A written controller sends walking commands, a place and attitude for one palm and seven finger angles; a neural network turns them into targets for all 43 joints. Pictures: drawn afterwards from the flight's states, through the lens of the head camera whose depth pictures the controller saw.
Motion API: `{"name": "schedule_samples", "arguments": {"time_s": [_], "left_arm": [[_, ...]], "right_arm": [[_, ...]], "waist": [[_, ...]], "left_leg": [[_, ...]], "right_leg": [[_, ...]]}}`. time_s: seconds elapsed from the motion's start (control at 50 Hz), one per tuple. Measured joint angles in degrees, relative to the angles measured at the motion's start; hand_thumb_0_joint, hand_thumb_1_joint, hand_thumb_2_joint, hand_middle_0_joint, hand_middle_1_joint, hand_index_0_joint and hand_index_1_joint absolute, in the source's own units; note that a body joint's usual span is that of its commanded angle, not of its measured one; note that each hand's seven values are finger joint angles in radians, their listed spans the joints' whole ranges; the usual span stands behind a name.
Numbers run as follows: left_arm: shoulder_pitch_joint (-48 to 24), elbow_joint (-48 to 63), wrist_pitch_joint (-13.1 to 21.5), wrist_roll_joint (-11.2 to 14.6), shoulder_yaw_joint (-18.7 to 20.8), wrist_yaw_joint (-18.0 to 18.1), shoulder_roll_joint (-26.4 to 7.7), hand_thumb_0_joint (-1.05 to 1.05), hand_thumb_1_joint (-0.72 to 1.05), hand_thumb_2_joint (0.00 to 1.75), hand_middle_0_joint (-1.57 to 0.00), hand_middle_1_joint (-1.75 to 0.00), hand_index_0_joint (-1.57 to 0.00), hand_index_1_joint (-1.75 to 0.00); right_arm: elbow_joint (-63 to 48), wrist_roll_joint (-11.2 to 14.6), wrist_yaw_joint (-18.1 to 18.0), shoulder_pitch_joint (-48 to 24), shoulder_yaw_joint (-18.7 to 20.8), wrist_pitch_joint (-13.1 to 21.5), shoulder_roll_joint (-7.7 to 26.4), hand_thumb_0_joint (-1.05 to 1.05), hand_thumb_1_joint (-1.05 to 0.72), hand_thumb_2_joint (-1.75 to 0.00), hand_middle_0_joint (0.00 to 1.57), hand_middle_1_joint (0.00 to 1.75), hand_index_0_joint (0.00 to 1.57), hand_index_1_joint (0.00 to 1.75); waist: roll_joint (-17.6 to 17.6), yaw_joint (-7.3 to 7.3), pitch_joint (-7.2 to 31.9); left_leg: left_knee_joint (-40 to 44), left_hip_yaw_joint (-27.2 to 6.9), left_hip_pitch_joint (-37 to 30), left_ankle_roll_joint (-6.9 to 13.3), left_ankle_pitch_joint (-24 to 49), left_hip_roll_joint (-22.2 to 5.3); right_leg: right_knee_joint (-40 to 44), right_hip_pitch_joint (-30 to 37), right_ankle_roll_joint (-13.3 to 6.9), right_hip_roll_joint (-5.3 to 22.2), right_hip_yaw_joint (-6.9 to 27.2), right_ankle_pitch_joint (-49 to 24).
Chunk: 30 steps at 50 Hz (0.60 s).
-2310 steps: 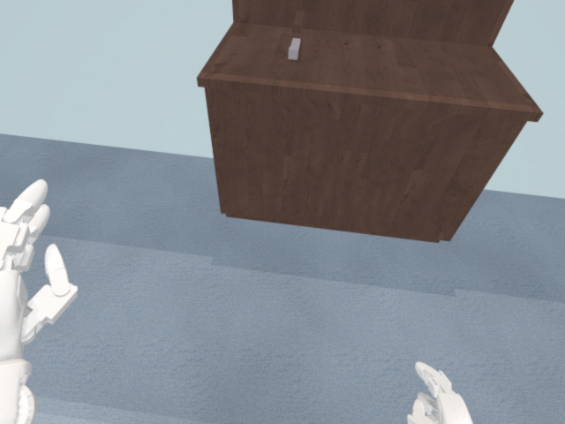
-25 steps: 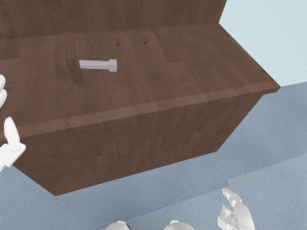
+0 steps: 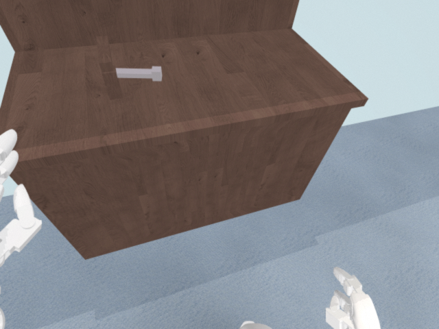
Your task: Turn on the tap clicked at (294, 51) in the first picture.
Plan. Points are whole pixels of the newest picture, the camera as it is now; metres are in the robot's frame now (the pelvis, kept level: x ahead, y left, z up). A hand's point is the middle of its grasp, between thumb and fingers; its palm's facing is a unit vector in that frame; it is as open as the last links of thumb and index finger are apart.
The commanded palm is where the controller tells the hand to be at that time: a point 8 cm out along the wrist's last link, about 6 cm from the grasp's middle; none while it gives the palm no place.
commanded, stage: stop stepping back and stand still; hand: left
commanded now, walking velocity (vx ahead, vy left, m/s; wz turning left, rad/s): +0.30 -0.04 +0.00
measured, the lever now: (156, 73) +0.72 +0.19 +0.06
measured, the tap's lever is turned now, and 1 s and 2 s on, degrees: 75 75 75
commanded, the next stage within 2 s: stand and check the lever's angle in 0.74 s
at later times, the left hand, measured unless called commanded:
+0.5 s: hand out of the picture +0.12 +0.24 +0.17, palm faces +0.45 -0.80 -0.40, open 7.4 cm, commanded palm +0.07 +0.27 +0.19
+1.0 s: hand (11, 296) +0.14 +0.23 +0.16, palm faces +0.41 -0.84 -0.36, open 7.4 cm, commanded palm +0.09 +0.27 +0.19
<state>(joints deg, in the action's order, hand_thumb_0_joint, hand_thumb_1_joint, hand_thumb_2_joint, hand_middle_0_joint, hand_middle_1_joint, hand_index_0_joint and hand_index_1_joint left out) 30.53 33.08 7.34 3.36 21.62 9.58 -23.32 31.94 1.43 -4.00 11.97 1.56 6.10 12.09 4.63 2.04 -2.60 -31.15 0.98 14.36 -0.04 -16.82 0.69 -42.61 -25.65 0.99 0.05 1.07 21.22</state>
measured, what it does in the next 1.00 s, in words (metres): steps on the spot: right foot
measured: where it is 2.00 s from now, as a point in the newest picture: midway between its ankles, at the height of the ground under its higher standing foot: outside the picture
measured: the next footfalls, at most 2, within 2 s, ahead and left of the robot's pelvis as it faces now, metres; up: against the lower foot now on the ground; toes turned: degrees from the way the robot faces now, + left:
right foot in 0.50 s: +0.01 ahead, -0.11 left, +0.00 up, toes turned +0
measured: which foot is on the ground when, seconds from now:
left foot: down 0.00-1.00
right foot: down 0.00-0.28, up 0.30-0.48, down 0.50-1.00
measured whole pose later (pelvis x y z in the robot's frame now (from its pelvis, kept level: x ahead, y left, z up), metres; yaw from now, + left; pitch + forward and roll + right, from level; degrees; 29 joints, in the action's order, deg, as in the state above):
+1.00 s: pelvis -0.07 -0.01 +0.00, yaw +2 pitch -2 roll -1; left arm 28.2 29.8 7.5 3.0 18.0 8.6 -18.6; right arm 35.8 0.4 -2.8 12.6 -0.5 5.8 12.0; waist -1.3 0.2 -2.4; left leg -32.7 -0.5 15.4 1.4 -16.1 -1.7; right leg -30.5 -15.4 -2.0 -1.9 -3.1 13.2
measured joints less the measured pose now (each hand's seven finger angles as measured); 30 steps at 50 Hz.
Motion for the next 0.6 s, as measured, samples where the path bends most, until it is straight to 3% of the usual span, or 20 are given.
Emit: {"name": "schedule_samples", "arguments": {"time_s": [0.06,0.08,0.12,0.18,0.24,0.28,0.32,0.36,0.38,0.42,0.46,0.5,0.52,0.56,0.6], "left_arm": [[0.47,-0.21,-0.1,-0.28,-0.37,0.04,0.6,0.02,0.89,0.9,-0.21,-0.3,-0.21,-0.3],[0.19,-0.55,0.32,-0.5,-0.59,-0.07,0.93,0.02,0.89,0.9,-0.21,-0.3,-0.21,-0.3],[-1.33,-1.52,0.77,-0.93,-1.38,-0.57,1.93,0.02,0.89,0.9,-0.21,-0.3,-0.21,-0.3],[-3.47,-3.31,0.4,-0.85,-2.34,-1.3,3.54,0.02,0.89,0.9,-0.21,-0.3,-0.21,-0.3],[-3.99,-4.33,-0.95,-0.68,-2.97,-1.08,4.11,0.02,0.89,0.9,-0.21,-0.3,-0.21,-0.3],[-3.94,-3.6,-1.37,-0.63,-3.25,-0.67,3.96,0.02,0.89,0.9,-0.21,-0.3,-0.21,-0.3],[-4.67,-3.74,-1.31,-1.05,-2.67,-0.3,2.7,0.02,0.89,0.9,-0.21,-0.3,-0.21,-0.3],[-4.81,-5.48,-0.59,-1.29,-1.87,-0.39,1.38,0.02,0.89,0.9,-0.21,-0.3,-0.21,-0.3],[-4.82,-6.55,-0.32,-1.23,-1.71,-0.45,1.1,0.02,0.89,0.9,-0.21,-0.3,-0.21,-0.3],[-4.61,-8.17,-0.18,-0.95,-1.66,-0.59,1.23,0.02,0.89,0.9,-0.21,-0.3,-0.21,-0.3],[-3.9,-8.51,-0.3,-0.75,-1.67,-0.58,1.6,0.02,0.89,0.9,-0.21,-0.3,-0.21,-0.3],[-3.56,-7.57,0.08,-1.01,-1.39,-0.76,1.09,0.02,0.9,0.9,-0.21,-0.3,-0.21,-0.3],[-4.19,-7.44,0.45,-1.13,-1.64,-1.04,1.83,0.02,0.9,0.9,-0.21,-0.3,-0.21,-0.3],[-5.24,-7.72,0.62,-1.05,-2.92,-1.66,4.21,0.02,0.9,0.9,-0.21,-0.3,-0.21,-0.3],[-5.18,-7.65,0.3,-0.91,-3.74,-1.91,5.45,0.02,0.9,0.9,-0.21,-0.3,-0.21,-0.3]], "right_arm": [[1.25,0.08,0.84,2.44,-0.81,1.0,0.02,0.01,-0.9,-0.9,0.19,0.3,0.2,0.3],[1.8,-0.03,1.03,2.86,-1.08,0.83,0.16,0.01,-0.9,-0.9,0.2,0.3,0.2,0.3],[3.39,-0.33,1.26,2.79,-1.19,-0.23,0.34,0.01,-0.9,-0.9,0.2,0.3,0.21,0.3],[6.56,-0.59,1.46,1.63,-1.44,-1.72,-0.25,0.01,-0.9,-0.9,0.2,0.3,0.21,0.3],[6.82,-0.84,0.87,1.45,-2.3,-2.23,-0.93,0.01,-0.9,-0.9,0.2,0.3,0.21,0.3],[5.15,-1.14,0.38,1.64,-2.76,-1.44,-0.52,0.01,-0.9,-0.9,0.2,0.3,0.21,0.3],[4.33,-1.19,0.08,1.29,-2.61,-0.21,-1.2,0.01,-0.9,-0.9,0.2,0.3,0.21,0.3],[4.6,-0.88,0.51,2.07,-2.54,0.79,-2.28,0.01,-0.9,-0.9,0.2,0.3,0.21,0.3],[5.05,-0.7,0.76,2.61,-2.65,1.01,-2.57,0.01,-0.9,-0.9,0.2,0.3,0.21,0.3],[5.89,-0.59,0.97,3.74,-3.05,0.88,-2.73,0.01,-0.9,-0.9,0.2,0.3,0.21,0.3],[5.76,-0.81,0.9,4.98,-3.35,0.47,-2.5,0.01,-0.9,-0.9,0.2,0.3,0.21,0.3],[4.89,-1.04,0.96,5.7,-3.21,0.17,-2.25,0.01,-0.9,-0.9,0.2,0.3,0.21,0.3],[5.22,-0.96,1.04,4.94,-2.92,-0.11,-1.64,0.01,-0.9,-0.9,0.2,0.3,0.21,0.3],[7.25,-0.89,1.27,3.08,-2.16,-0.55,-0.44,0.01,-0.9,-0.9,0.2,0.3,0.21,0.3],[8.29,-0.82,1.18,2.02,-1.64,-1.0,-0.03,0.01,-0.9,-0.9,0.2,0.3,0.21,0.3]], "waist": [[-1.52,-0.57,0.45],[-2.35,-0.96,0.47],[-3.72,-1.52,0.3],[-2.75,-2.27,1.03],[-1.72,-1.72,2.76],[-2.66,-1.04,3.34],[-2.49,-0.7,2.14],[-2.34,-0.08,2.71],[-2.68,0.24,3.25],[-3.9,0.33,4.1],[-5.31,0.01,4.54],[-5.15,-0.87,4.51],[-5.63,-1.69,3.46],[-6.46,-2.67,1.86],[-5.5,-3.11,1.5]], "left_leg": [[-0.62,-1.22,0.11,-0.37,0.87,-0.46],[-2.38,-1.5,0.81,-0.13,-0.22,-1.01],[-9.71,-2.51,3.69,1.07,-7.19,-1.32],[-22.26,-1.14,8.05,1.56,-8.34,-0.29],[-16.85,1.46,5.4,2.41,-9.18,-0.77],[-6.32,0.9,1.39,3.5,-10.88,-1.29],[-5.52,1.51,1.43,3.25,-2.84,-1.38],[-4.64,1.63,0.95,3.03,-0.79,-1.05],[-3.52,1.26,0.63,2.87,-0.27,-1.09],[-1.09,0.65,-0.03,2.18,0.81,-1.93],[-0.74,0.14,0.2,1.61,0.73,-2.91],[-7.27,-0.07,3.9,1.86,-4.51,-2.77],[-13.73,-1.02,6.56,1.85,-6.35,-2.64],[-24.49,-2.37,10.61,1.45,-6.17,-2.11],[-26.05,-1.21,11.56,1.38,-4.87,-1.97]], "right_leg": [[7.2,4.99,0.21,-0.68,-1.94,-2.07],[10.11,6.23,-0.64,-1.22,-2.49,-6.41],[10.88,6.25,-2.8,-1.91,-3.6,-11.34],[10.85,5.13,-4.46,-1.38,-3.23,-12.1],[10.26,3.28,-4.42,-0.55,-3.35,-10.1],[7.06,0.79,-3.86,-0.91,-4.09,-5.27],[-4.64,-2.6,-2.09,-1.55,-2.76,0.73],[-16.63,-5.03,-1.34,-1.73,-1.69,1.14],[-18.32,-4.86,-1.21,-1.44,-1.91,0.85],[-12.59,-1.48,-1.18,-0.59,-3.3,1.04],[-0.84,4.62,-1.52,-0.21,-4.79,1.67],[10.23,9.37,-2.9,0.12,-4.26,-2.72],[10.62,8.86,-3.22,-0.17,-4.39,-8.23],[9.75,8.53,-3.17,-0.68,-4.65,-9.42],[10.57,8.76,-3.02,-0.28,-4.04,-8.91]]}}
